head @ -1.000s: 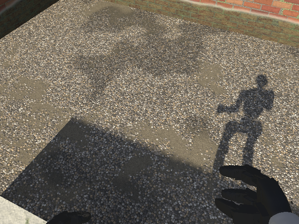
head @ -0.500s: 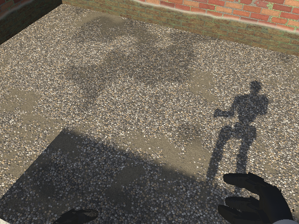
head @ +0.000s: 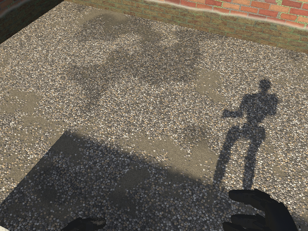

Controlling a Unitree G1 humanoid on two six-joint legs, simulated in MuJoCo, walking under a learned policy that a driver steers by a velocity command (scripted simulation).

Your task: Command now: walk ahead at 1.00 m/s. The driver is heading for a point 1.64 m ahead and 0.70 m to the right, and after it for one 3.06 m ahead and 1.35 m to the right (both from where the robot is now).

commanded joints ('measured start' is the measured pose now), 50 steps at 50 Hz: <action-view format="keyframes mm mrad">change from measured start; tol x2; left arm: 1 -95 60 15 -102 0 -19 1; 26 -115 65 24 -111 -5 -17 -7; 50 -92 52 18 -109 0 -15 -1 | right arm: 1 -144 -59 -17 -111 -1 -21 -2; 7 -140 -57 -16 -113 -1 -21 -2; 9 -180 -50 -15 -122 12 -33 2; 33 -202 -46 -13 -122 8 -40 7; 49 -199 -44 -12 -117 7 -42 8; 50 -161 -48 -12 -110 -5 -34 5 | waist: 1 0 -5 -127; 50 3 11 -125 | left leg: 1 -36 70 -34 -110 245 1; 7 -45 70 -33 -114 217 -3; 9 -54 67 -26 -118 165 -2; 15 -46 67 -22 -119 164 -4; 49 -22 73 -26 -129 202 7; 50 -15 79 -31 -125 243 4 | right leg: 1 90 -24 22 -62 240 -17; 15 67 -32 40 -86 176 -26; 50 85 -22 27 -68 227 -13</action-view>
